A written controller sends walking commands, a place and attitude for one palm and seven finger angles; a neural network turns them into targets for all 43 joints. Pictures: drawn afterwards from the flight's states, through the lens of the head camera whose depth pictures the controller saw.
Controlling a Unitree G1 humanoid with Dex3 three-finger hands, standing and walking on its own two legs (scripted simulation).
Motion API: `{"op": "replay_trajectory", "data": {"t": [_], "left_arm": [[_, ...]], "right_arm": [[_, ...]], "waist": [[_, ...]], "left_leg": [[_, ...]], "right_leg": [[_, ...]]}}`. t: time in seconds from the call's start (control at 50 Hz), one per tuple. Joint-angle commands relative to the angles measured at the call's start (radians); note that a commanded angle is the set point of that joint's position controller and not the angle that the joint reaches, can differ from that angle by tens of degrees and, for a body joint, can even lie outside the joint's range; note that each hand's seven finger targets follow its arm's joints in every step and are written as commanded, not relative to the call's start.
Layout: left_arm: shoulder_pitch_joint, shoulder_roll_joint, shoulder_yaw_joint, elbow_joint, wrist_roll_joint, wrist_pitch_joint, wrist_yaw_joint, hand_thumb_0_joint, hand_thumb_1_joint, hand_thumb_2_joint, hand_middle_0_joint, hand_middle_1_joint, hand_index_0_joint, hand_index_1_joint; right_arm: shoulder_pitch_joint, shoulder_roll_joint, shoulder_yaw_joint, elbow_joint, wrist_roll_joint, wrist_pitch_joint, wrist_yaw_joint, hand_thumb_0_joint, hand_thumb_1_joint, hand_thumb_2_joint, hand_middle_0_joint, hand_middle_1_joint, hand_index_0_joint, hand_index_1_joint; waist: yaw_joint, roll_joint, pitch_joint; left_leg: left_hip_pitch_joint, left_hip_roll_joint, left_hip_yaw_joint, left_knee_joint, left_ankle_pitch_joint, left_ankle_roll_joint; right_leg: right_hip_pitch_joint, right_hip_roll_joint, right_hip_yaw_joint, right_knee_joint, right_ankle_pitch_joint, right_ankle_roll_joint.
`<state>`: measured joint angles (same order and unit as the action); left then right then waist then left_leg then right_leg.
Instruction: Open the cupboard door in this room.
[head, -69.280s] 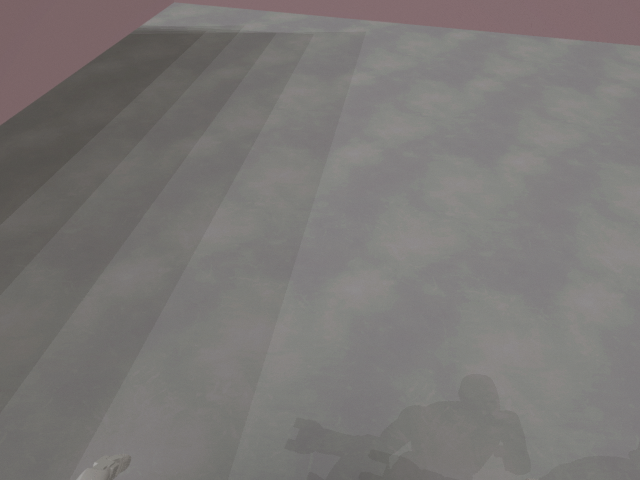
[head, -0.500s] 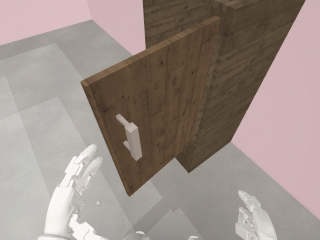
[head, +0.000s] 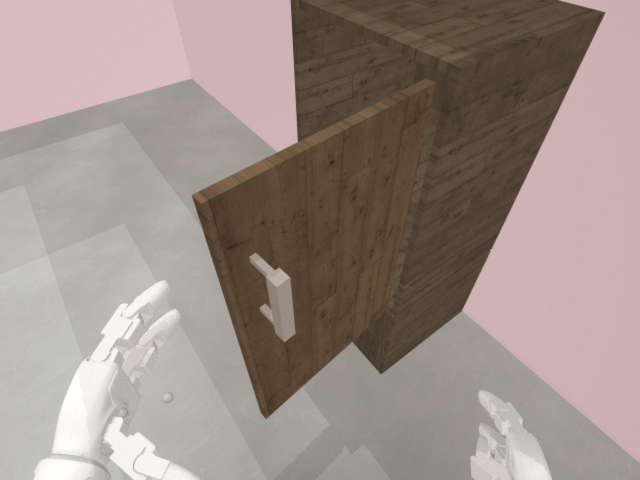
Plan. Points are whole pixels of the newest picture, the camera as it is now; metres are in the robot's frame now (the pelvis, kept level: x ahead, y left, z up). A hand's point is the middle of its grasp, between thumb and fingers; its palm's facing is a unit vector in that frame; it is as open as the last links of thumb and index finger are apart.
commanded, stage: draw the hand back to the body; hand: left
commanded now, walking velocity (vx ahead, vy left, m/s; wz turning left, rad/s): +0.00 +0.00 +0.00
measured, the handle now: (272, 298) +0.33 +0.09 +0.06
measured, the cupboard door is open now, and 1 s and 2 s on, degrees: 96 96 96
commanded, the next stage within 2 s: step back with the hand held close in 1.14 s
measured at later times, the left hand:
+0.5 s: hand (60, 344) +0.20 +0.25 +0.16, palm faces +0.34 -0.87 -0.37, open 12.2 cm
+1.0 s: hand (16, 328) +0.20 +0.27 +0.20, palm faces +0.44 -0.82 -0.37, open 7.6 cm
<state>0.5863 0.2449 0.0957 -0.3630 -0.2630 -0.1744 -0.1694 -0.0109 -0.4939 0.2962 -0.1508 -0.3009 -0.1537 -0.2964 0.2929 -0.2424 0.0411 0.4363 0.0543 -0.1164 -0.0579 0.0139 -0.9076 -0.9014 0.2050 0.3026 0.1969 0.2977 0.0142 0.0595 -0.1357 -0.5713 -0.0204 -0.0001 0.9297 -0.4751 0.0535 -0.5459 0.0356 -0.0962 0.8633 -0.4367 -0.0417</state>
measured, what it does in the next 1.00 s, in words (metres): rises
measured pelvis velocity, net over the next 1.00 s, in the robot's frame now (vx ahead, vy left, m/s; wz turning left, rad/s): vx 0.01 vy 0.01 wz -0.02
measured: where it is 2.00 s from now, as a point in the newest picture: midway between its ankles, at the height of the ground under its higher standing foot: outside the picture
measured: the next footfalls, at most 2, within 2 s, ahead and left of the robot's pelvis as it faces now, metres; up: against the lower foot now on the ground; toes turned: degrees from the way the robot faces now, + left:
none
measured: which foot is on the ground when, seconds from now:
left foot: down 0.00-1.00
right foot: down 0.00-1.00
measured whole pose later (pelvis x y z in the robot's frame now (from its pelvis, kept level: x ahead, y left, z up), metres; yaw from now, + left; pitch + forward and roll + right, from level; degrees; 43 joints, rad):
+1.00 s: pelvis +0.01 +0.01 +0.05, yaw -1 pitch -5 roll -1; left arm 0.48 0.33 0.32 -0.38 -0.07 -0.07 0.11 0.01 0.86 0.88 -0.21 -0.30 -0.21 -0.30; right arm 0.20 -0.23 0.03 0.62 0.01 -0.08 -0.06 0.01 -0.91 -0.90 0.21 0.30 0.20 0.30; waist 0.07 0.06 0.02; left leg -0.09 -0.05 0.03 0.42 -0.25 0.07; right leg -0.08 0.02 -0.05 0.38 -0.22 -0.02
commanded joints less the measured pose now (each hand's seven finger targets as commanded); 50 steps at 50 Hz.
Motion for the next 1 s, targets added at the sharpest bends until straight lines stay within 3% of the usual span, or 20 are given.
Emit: {"op": "replay_trajectory", "data": {"t": [0.0,0.04,0.06,0.08,0.1,0.12,0.2,0.26,0.38,0.5,0.58,0.74,0.82,0.84,0.98], "left_arm": [[-0.05,0.137,0.152,-0.262,-0.03,-0.049,0.003,0.0,-0.395,0.345,-0.154,-0.3,-0.154,-0.3],[-0.061,0.119,0.138,-0.264,-0.035,-0.036,-0.005,0.0,-0.325,0.375,-0.156,-0.3,-0.156,-0.3],[-0.095,0.262,0.156,-0.333,0.119,-0.005,0.125,0.0,-0.29,0.39,-0.158,-0.3,-0.158,-0.3],[-0.044,0.17,0.112,-0.309,0.133,0.024,0.183,0.0,-0.255,0.405,-0.159,-0.3,-0.159,-0.3],[-0.04,0.155,0.099,-0.311,0.143,0.044,0.209,0.0,-0.22,0.42,-0.16,-0.3,-0.16,-0.3],[-0.017,0.125,0.072,-0.298,0.162,0.056,0.228,0.0,-0.185,0.435,-0.161,-0.3,-0.161,-0.3],[-0.037,0.181,0.121,-0.289,0.195,0.076,0.281,0.0,-0.045,0.495,-0.166,-0.3,-0.166,-0.3],[-0.054,0.19,0.138,-0.307,0.206,0.073,0.296,0.0,0.06,0.54,-0.17,-0.3,-0.17,-0.3],[-0.112,0.211,0.182,-0.312,0.211,0.071,0.311,0.0,0.27,0.63,-0.178,-0.3,-0.178,-0.3],[-0.1,0.233,0.245,-0.274,0.209,0.065,0.307,0.0,0.48,0.72,-0.185,-0.3,-0.185,-0.3],[-0.126,0.25,0.294,-0.262,0.202,0.059,0.303,0.0,0.62,0.78,-0.19,-0.3,-0.19,-0.3],[-0.21,0.302,0.382,-0.268,0.19,0.046,0.304,0.0,0.9,0.9,-0.2,-0.3,-0.2,-0.3],[-0.187,0.237,0.316,-0.218,0.187,0.052,0.291,0.0,0.9,0.9,-0.2,-0.3,-0.2,-0.3],[-0.189,0.249,0.326,-0.218,0.187,0.051,0.292,0.0,0.9,0.9,-0.2,-0.3,-0.2,-0.3],[-0.207,0.297,0.363,-0.266,0.19,0.035,0.301,0.0,0.9,0.9,-0.2,-0.3,-0.2,-0.3]], "right_arm": [[-0.109,-0.098,-0.041,-0.167,0.0,-0.076,-0.012,0.0,-0.9,-0.9,0.2,0.3,0.2,0.3],[-0.108,-0.098,-0.037,-0.161,0.002,-0.083,-0.012,0.0,-0.9,-0.9,0.2,0.3,0.2,0.3],[-0.116,-0.092,-0.041,-0.164,-0.012,-0.067,-0.036,0.0,-0.9,-0.9,0.2,0.3,0.2,0.3],[-0.103,-0.075,-0.032,-0.157,-0.018,-0.058,-0.043,0.0,-0.9,-0.9,0.2,0.3,0.2,0.3],[-0.108,-0.08,-0.033,-0.157,-0.021,-0.056,-0.043,0.0,-0.9,-0.9,0.2,0.3,0.2,0.3],[-0.103,-0.075,-0.029,-0.143,-0.02,-0.05,-0.042,0.0,-0.9,-0.9,0.2,0.3,0.2,0.3],[-0.126,-0.087,-0.028,-0.11,-0.03,-0.036,-0.044,0.0,-0.9,-0.9,0.2,0.3,0.2,0.3],[-0.142,-0.084,-0.023,-0.096,-0.034,-0.039,-0.044,0.0,-0.9,-0.9,0.2,0.3,0.2,0.3],[-0.167,-0.088,-0.02,-0.052,-0.04,-0.049,-0.038,0.0,-0.9,-0.9,0.2,0.3,0.2,0.3],[-0.184,-0.097,-0.033,-0.019,-0.044,-0.051,-0.02,0.0,-0.9,-0.9,0.2,0.3,0.2,0.3],[-0.188,-0.098,-0.039,-0.008,-0.047,-0.039,-0.012,0.0,-0.9,-0.9,0.2,0.3,0.2,0.3],[-0.211,-0.095,-0.045,0.015,-0.045,-0.028,-0.011,0.0,-0.9,-0.9,0.2,0.3,0.2,0.3],[-0.218,-0.104,-0.05,0.018,-0.043,-0.021,-0.003,0.0,-0.9,-0.9,0.2,0.3,0.2,0.3],[-0.22,-0.105,-0.053,0.019,-0.044,-0.02,-0.004,0.0,-0.9,-0.9,0.2,0.3,0.2,0.3],[-0.235,-0.093,-0.053,0.022,-0.044,-0.025,-0.013,0.0,-0.9,-0.9,0.2,0.3,0.2,0.3]], "waist": [[0.019,-0.01,-0.07],[0.012,0.006,-0.05],[0.046,0.014,-0.057],[0.025,0.014,-0.008],[0.024,-0.019,0.002],[0.016,-0.001,0.018],[0.023,-0.018,0.027],[0.025,-0.026,0.018],[0.031,0.04,0.044],[0.046,0.018,0.05],[0.048,-0.005,0.067],[0.052,0.057,0.066],[0.043,0.018,0.108],[0.046,-0.003,0.102],[0.055,0.015,0.061]], "left_leg": [[0.072,0.015,-0.066,-0.187,0.251,-0.037],[0.095,0.017,-0.068,-0.202,0.259,-0.042],[0.105,0.033,-0.066,-0.251,0.244,-0.032],[0.121,0.03,-0.063,-0.268,0.233,-0.033],[0.119,0.03,-0.067,-0.279,0.222,-0.033],[0.149,0.035,-0.064,-0.286,0.245,-0.03],[0.211,0.043,-0.067,-0.346,0.296,-0.031],[0.272,0.049,-0.07,-0.392,0.343,-0.035],[0.359,0.06,-0.084,-0.474,0.445,-0.059],[0.413,0.078,-0.091,-0.53,0.569,-0.082],[0.423,0.079,-0.084,-0.555,0.566,-0.084],[0.448,0.067,-0.064,-0.576,0.542,-0.077],[0.444,0.069,-0.066,-0.593,0.502,-0.068],[0.445,0.066,-0.06,-0.592,0.481,-0.061],[0.446,0.048,-0.046,-0.59,0.43,-0.044]], "right_leg": [[0.106,-0.004,0.042,-0.149,0.215,0.011],[0.101,-0.004,0.032,-0.156,0.224,0.012],[0.145,-0.036,0.103,-0.218,0.204,-0.001],[0.139,-0.041,0.096,-0.245,0.189,0.001],[0.152,-0.043,0.096,-0.262,0.181,0.003],[0.156,-0.044,0.089,-0.266,0.196,0.005],[0.232,-0.041,0.078,-0.312,0.235,0.005],[0.275,-0.041,0.07,-0.336,0.258,0.009],[0.349,-0.038,0.064,-0.394,0.295,0.006],[0.425,-0.032,0.061,-0.436,0.347,0.004],[0.449,-0.027,0.064,-0.46,0.36,0.006],[0.488,-0.029,0.076,-0.498,0.38,0.003],[0.474,-0.028,0.075,-0.513,0.355,0.007],[0.475,-0.028,0.077,-0.517,0.355,0.008],[0.509,-0.031,0.089,-0.527,0.361,0.006]]}}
